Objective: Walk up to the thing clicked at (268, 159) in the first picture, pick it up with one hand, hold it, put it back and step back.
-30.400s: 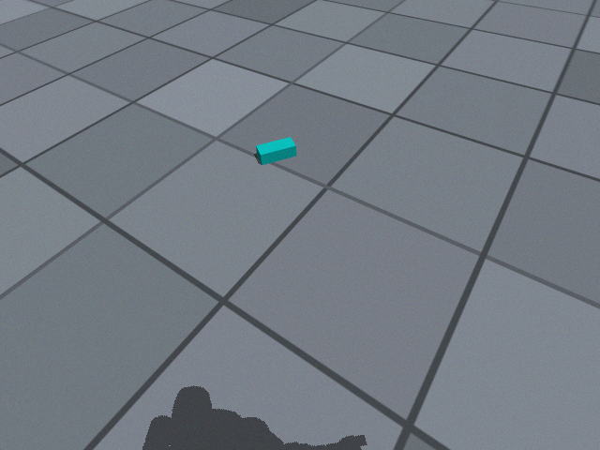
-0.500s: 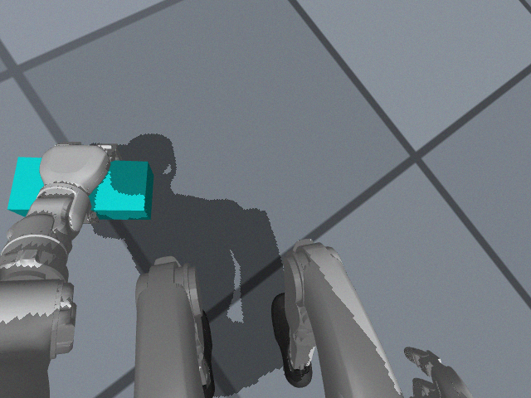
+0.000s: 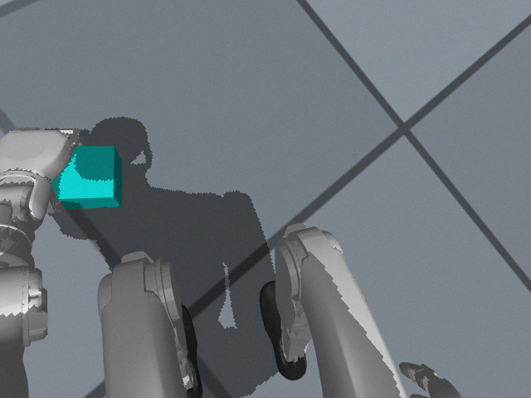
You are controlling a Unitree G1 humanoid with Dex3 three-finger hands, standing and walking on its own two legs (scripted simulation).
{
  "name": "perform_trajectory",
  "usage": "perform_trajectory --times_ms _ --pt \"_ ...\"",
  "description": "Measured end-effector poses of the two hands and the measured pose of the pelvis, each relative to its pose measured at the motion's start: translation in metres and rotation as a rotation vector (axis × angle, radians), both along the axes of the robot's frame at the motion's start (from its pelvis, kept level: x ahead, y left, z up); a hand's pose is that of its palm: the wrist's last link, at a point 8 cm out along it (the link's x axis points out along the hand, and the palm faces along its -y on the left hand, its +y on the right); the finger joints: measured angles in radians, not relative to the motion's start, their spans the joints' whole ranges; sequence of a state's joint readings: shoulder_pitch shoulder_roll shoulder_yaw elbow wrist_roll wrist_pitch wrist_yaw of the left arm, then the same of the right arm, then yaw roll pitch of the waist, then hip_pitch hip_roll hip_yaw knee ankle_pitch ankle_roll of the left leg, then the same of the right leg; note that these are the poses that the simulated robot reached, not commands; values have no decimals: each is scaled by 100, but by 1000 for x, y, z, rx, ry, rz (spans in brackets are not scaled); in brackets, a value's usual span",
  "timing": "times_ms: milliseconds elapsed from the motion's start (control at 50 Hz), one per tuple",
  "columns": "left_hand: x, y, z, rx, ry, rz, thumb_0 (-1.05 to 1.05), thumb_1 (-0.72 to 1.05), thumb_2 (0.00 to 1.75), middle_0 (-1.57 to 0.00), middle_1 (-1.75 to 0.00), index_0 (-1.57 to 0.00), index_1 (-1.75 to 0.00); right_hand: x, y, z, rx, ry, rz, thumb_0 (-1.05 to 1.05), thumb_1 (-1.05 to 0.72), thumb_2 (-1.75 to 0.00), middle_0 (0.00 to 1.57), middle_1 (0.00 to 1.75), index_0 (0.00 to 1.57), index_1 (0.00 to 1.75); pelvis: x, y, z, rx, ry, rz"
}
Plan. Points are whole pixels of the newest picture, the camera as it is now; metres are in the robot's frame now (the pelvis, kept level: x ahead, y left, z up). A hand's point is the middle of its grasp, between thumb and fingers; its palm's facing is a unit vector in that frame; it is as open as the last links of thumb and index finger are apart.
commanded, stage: crouch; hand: left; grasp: from above
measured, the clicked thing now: (52, 179) +0.45 +0.30 -0.22
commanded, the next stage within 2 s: lower in 0.12 s
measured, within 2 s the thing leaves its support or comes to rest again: rests again in 1.12 s
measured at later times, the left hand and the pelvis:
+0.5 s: hand (59, 177) +0.46 +0.29 -0.23, palm faces -0.51 -0.02 -0.86, open 11.4 cm; pelvis +0.00 +0.00 -0.03, yaw -2 degrees
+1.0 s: hand (74, 179) +0.47 +0.28 -0.28, palm faces -0.50 -0.04 -0.86, open 11.4 cm; pelvis +0.00 +0.00 -0.06, yaw -4 degrees
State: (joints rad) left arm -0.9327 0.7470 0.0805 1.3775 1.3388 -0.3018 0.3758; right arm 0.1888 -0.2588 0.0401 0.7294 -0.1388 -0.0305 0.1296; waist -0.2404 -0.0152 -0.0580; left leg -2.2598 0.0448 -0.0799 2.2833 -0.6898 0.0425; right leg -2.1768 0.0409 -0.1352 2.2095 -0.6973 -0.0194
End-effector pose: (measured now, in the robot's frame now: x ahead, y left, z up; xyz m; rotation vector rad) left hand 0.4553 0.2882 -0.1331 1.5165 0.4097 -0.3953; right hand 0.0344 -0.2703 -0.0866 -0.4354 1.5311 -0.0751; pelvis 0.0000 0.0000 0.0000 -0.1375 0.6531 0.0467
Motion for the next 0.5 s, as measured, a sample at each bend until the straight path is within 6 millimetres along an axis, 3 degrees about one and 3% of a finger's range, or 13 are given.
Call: perform_trajectory --times_ms 500 --pt "11 4 -42 -6 19 2 -2 -22 68 -54 -71 -60 -64 10 1 -27 -7 -10 60 0 -93 -90 21 30 20 30 -1 0 -32 -21 -38 -16"
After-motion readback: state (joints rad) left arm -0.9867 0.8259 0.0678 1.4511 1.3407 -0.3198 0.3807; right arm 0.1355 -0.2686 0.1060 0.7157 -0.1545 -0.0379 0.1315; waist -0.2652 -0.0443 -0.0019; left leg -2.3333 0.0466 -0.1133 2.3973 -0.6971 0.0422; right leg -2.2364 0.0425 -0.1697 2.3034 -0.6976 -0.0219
